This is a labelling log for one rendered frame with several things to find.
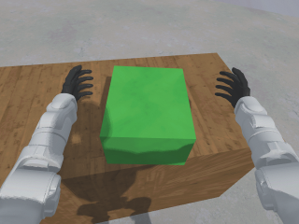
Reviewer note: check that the pedestal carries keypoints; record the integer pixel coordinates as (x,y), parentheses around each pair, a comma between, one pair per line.
(94,191)

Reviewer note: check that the robot left hand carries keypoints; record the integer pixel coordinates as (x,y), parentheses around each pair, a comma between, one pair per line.
(71,83)

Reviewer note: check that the left robot upper arm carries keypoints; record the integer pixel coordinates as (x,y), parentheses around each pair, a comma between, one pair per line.
(29,196)

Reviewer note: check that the robot left forearm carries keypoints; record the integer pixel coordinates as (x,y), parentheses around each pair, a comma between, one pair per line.
(46,147)

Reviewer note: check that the right robot upper arm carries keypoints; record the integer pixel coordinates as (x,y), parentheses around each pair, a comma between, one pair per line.
(278,190)

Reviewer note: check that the robot right hand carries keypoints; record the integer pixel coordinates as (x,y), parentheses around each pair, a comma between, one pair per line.
(240,86)

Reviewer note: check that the carton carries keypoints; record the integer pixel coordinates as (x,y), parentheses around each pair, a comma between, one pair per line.
(148,118)

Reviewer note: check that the robot right forearm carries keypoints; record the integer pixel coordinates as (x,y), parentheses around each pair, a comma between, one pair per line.
(263,138)

